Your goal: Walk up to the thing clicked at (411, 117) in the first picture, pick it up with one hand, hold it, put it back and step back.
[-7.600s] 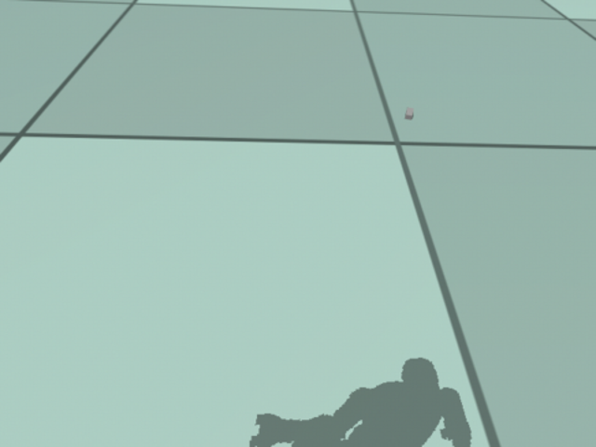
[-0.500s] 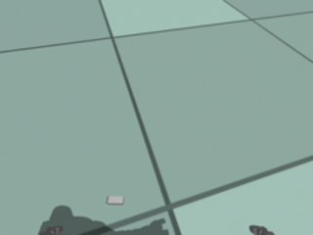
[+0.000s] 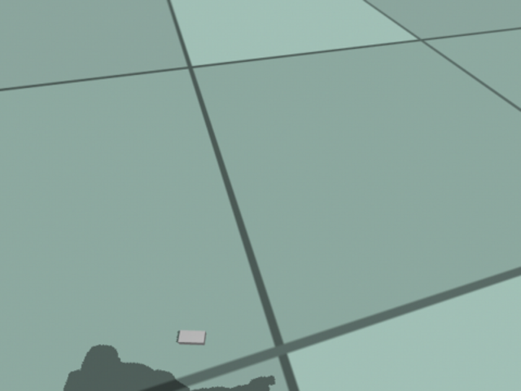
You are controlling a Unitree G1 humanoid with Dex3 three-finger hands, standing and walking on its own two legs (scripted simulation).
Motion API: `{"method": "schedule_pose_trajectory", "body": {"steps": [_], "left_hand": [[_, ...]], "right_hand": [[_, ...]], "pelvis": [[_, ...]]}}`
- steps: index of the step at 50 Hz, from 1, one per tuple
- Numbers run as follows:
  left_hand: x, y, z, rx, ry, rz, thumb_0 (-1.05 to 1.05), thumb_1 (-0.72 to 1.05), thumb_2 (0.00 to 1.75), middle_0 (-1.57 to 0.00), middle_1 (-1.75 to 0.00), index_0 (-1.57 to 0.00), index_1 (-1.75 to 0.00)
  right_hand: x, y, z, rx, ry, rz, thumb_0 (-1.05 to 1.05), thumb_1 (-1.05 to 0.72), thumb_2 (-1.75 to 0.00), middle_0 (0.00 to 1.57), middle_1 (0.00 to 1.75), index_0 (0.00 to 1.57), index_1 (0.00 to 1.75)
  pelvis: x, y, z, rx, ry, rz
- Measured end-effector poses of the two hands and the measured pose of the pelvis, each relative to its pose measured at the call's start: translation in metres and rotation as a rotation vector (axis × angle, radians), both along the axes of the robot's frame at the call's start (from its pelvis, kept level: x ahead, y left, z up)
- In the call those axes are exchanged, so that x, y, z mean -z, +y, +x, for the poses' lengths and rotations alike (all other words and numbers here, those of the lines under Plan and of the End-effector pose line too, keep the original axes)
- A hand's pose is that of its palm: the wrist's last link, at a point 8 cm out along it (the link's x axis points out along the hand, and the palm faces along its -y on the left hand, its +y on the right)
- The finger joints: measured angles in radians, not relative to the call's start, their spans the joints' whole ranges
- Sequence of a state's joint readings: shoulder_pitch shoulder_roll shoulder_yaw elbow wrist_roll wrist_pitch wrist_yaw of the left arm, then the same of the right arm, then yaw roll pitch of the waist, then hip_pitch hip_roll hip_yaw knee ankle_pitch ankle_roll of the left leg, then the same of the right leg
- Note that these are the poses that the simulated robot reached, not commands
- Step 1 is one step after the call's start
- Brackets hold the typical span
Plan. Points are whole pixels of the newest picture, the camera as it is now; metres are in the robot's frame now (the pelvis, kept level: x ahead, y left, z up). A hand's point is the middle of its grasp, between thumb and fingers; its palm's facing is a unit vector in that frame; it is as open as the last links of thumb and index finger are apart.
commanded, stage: stand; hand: left
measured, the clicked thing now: (192, 337) +0.41 +0.25 -0.76
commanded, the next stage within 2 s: none
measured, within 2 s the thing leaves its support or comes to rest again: neither
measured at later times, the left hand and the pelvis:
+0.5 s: hand out of the picture +0.10 +0.24 -0.15, palm faces -0.04 -0.94 -0.34, open 7.4 cm; pelvis +0.02 -0.01 +0.00, yaw -1 degrees
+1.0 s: hand out of the picture +0.11 +0.24 -0.15, palm faces -0.04 -0.94 -0.34, open 7.4 cm; pelvis +0.03 -0.01 +0.00, yaw -1 degrees
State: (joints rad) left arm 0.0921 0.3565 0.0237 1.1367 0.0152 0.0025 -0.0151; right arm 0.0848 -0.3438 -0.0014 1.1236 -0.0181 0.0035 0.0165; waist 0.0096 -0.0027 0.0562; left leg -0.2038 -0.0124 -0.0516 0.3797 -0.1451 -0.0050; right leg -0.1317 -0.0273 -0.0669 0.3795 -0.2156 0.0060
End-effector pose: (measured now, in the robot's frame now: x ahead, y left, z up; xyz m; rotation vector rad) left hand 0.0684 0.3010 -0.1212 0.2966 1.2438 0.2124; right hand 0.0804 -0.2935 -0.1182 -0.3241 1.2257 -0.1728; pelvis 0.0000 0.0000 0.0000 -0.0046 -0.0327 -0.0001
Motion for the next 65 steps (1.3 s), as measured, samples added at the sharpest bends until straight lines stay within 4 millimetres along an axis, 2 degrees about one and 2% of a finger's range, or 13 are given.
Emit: {"method": "schedule_pose_trajectory", "body": {"steps": [13,34,65], "left_hand": [[-0.001,-0.014,0.01,0.032,0.011,-0.011,0.01,0.91,0.9,-0.21,-0.3,-0.2,-0.3],[-0.006,-0.021,0.038,0.048,-0.021,0.004,0.01,0.91,0.9,-0.21,-0.3,-0.2,-0.3],[-0.007,-0.02,0.029,0.049,-0.009,0.01,0.01,0.91,0.9,-0.21,-0.3,-0.2,-0.3]], "right_hand": [[0.0,-0.004,0.006,0.019,-0.01,0.01,0.0,-0.91,-0.9,0.2,0.3,0.21,0.3],[-0.001,-0.016,0.017,0.034,-0.009,-0.001,0.0,-0.91,-0.9,0.2,0.3,0.2,0.3],[-0.001,-0.017,0.007,0.036,-0.005,-0.002,0.0,-0.91,-0.9,0.2,0.3,0.21,0.3]], "pelvis": [[-0.003,-0.005,0.013,0.01,0.006,0.005],[-0.004,-0.014,0.027,0.02,0.004,0.005],[-0.004,-0.015,0.024,0.031,-0.008,0.005]]}}
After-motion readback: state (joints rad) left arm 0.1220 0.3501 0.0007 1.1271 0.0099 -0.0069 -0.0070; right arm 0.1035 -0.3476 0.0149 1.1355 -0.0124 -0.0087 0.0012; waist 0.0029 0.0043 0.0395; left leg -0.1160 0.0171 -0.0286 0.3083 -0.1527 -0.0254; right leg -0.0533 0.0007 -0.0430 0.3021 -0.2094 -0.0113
